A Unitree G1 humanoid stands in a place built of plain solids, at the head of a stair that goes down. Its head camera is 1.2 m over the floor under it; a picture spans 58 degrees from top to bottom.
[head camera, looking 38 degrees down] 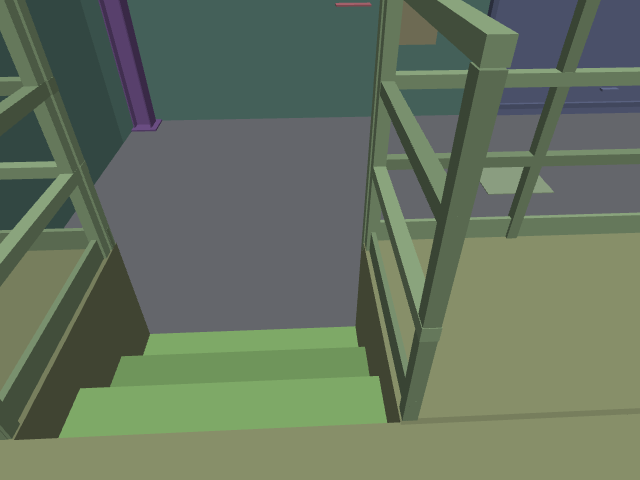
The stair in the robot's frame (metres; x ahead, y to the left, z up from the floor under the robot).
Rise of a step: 0.21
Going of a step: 0.30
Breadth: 1.12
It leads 3 degrees to the left of straight ahead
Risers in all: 4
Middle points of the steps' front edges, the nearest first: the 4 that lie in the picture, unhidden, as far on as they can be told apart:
0.64 0.32 0.00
0.94 0.33 -0.21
1.24 0.34 -0.41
1.54 0.36 -0.62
